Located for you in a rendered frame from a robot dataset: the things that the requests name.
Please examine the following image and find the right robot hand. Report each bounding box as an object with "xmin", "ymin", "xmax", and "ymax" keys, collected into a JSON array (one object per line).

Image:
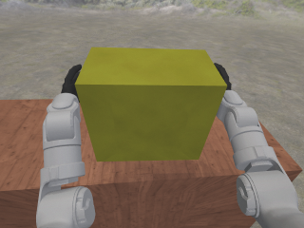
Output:
[{"xmin": 214, "ymin": 63, "xmax": 232, "ymax": 90}]

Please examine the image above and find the carton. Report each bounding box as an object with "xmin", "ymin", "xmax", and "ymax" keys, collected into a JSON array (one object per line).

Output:
[{"xmin": 74, "ymin": 47, "xmax": 228, "ymax": 162}]

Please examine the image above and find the pedestal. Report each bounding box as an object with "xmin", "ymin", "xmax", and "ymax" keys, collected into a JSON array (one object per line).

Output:
[{"xmin": 0, "ymin": 99, "xmax": 302, "ymax": 228}]

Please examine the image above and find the right robot upper arm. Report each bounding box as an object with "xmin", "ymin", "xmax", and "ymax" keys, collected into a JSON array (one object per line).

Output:
[{"xmin": 236, "ymin": 170, "xmax": 304, "ymax": 228}]

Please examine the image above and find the left robot hand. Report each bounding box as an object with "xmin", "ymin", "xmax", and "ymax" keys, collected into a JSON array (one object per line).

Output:
[{"xmin": 61, "ymin": 64, "xmax": 82, "ymax": 102}]

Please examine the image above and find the robot right forearm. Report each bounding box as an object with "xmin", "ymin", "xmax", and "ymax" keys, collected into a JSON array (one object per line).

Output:
[{"xmin": 216, "ymin": 90, "xmax": 298, "ymax": 208}]

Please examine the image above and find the left robot upper arm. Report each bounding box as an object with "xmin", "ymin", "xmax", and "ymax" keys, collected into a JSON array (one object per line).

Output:
[{"xmin": 37, "ymin": 186, "xmax": 96, "ymax": 228}]

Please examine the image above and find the robot left forearm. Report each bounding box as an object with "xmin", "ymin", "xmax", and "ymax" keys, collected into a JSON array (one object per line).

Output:
[{"xmin": 36, "ymin": 93, "xmax": 86, "ymax": 228}]

